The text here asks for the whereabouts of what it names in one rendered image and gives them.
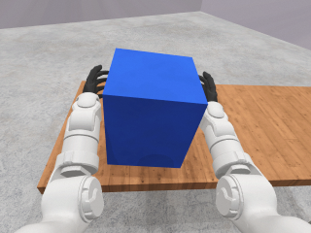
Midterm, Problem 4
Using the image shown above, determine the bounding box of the carton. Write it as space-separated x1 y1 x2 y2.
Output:
102 48 208 168

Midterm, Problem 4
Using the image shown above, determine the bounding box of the robot right forearm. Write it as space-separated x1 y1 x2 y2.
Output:
199 101 277 209

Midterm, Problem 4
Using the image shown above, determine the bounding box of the robot left forearm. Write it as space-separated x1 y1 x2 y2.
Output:
41 92 102 216

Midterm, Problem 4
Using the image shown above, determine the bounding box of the robot left upper arm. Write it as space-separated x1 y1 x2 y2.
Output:
14 175 104 233

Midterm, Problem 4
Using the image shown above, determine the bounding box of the robot right upper arm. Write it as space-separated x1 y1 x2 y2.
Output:
215 174 311 233

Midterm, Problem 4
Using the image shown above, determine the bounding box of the table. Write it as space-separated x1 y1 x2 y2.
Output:
37 81 311 224

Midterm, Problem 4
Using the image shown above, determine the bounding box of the robot left hand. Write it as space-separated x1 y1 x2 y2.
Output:
82 64 109 99

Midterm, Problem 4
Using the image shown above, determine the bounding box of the robot right hand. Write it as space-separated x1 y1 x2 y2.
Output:
198 71 218 103

